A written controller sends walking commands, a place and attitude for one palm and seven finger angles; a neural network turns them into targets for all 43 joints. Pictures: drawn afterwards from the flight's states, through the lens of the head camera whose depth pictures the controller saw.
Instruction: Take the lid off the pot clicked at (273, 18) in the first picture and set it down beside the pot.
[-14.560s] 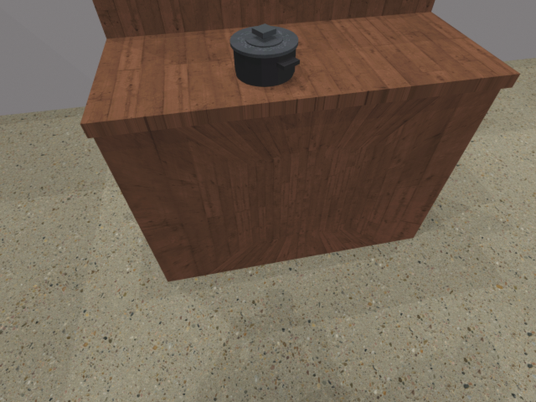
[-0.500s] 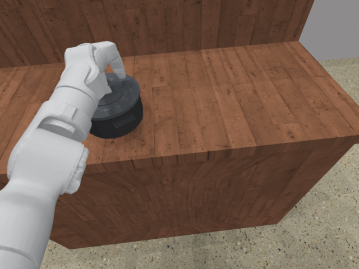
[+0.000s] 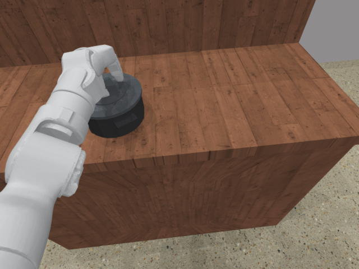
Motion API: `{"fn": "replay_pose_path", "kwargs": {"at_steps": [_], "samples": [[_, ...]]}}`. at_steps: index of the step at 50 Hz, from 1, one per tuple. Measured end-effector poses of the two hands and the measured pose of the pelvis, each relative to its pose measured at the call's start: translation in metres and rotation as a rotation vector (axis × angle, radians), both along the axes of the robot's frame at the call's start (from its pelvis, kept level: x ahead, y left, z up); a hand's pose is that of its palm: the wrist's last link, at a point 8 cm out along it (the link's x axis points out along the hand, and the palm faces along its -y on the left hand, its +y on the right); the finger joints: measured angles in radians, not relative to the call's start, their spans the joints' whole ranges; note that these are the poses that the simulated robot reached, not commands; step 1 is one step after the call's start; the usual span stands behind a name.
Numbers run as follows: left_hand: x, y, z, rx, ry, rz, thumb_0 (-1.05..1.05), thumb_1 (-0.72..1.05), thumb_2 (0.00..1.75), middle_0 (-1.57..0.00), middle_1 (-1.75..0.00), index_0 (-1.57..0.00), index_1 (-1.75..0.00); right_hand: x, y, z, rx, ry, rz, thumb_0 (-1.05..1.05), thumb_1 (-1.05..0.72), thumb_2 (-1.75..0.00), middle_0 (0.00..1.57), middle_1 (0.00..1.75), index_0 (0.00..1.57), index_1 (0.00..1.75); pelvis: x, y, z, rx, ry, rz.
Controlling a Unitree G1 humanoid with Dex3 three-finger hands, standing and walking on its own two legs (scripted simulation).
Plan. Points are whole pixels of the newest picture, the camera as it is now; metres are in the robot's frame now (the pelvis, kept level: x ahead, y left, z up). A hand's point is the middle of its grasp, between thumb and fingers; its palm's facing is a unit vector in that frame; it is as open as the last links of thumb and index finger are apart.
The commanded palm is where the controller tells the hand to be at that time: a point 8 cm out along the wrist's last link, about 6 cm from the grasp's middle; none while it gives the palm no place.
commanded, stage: close the fingers and squeeze the knob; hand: left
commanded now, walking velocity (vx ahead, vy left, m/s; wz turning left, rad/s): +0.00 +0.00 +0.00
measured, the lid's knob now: (104, 86) +0.51 +0.16 +0.15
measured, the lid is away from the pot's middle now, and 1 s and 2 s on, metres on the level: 0.00 0.01 0.02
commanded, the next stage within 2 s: lift the lid straight up in 1.48 s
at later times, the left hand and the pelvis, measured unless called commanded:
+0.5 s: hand (103, 89) +0.47 +0.15 +0.18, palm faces -0.38 -0.09 -0.92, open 8.9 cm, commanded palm +0.46 +0.16 +0.23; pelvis -0.01 +0.00 +0.00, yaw +0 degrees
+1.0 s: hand (102, 86) +0.47 +0.16 +0.18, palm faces -0.38 -0.11 -0.92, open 6.9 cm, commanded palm +0.47 +0.16 +0.23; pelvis +0.00 +0.00 +0.00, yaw +0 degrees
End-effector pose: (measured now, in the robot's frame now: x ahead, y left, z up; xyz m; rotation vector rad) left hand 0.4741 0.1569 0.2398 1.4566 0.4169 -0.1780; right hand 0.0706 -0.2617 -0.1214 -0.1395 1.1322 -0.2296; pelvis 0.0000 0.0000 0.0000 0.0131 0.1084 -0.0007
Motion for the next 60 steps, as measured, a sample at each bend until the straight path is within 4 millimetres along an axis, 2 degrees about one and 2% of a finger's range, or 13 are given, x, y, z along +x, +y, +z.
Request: {"fn": "replay_pose_path", "kwargs": {"at_steps": [9,13,19,26,41,52,60], "samples": [[-0.005,0.002,-0.004,0.007,0.003,-0.011,0.00,-0.16,1.18,-0.59,-0.55,-0.61,-0.56,-0.005,0.002,-0.001,0.003,0.005,-0.001,0.01,-0.91,-0.90,0.20,0.30,0.20,0.30,-0.002,0.002,0.000,-0.001,-0.007,0.002],[-0.007,0.001,-0.005,0.017,0.006,-0.012,0.00,-0.09,1.07,-0.53,-0.69,-0.56,-0.70,-0.006,0.004,-0.002,0.007,0.005,0.001,0.01,-0.91,-0.90,0.20,0.30,0.20,0.30,-0.003,0.002,0.000,-0.001,-0.009,0.004],[-0.009,-0.001,-0.005,0.022,0.008,-0.016,0.00,-0.01,1.00,-0.50,-0.82,-0.53,-0.84,-0.007,0.006,-0.002,0.008,-0.001,0.005,0.01,-0.91,-0.90,0.20,0.30,0.20,0.30,-0.005,0.002,0.000,-0.001,-0.009,0.006],[-0.007,-0.001,-0.006,0.017,0.011,-0.010,0.00,0.07,0.97,-0.48,-0.89,-0.55,-0.93,-0.008,0.005,-0.003,0.005,-0.001,0.005,0.01,-0.91,-0.90,0.20,0.30,0.21,0.30,-0.005,0.001,0.000,0.000,-0.007,0.004],[-0.002,0.001,-0.006,0.014,0.004,-0.006,0.00,0.25,0.86,-0.54,-0.97,-0.65,-1.03,-0.005,-0.002,-0.001,-0.005,0.007,-0.002,0.01,-0.91,-0.90,0.20,0.30,0.20,0.30,0.000,-0.001,0.001,0.000,-0.003,0.002],[0.001,0.001,-0.005,0.012,0.023,0.008,0.00,0.27,0.78,-0.55,-0.97,-0.71,-1.05,0.003,-0.002,-0.001,-0.010,0.006,0.010,0.01,-0.91,-0.90,0.20,0.30,0.20,0.30,0.001,-0.002,0.000,-0.001,0.004,0.008],[0.002,0.000,-0.005,0.016,0.027,0.008,0.00,0.26,0.78,-0.55,-0.97,-0.73,-1.05,0.001,-0.002,-0.001,-0.011,0.012,0.002,0.01,-0.91,-0.90,0.20,0.30,0.21,0.30,0.001,-0.002,0.000,-0.001,0.008,0.007]]}}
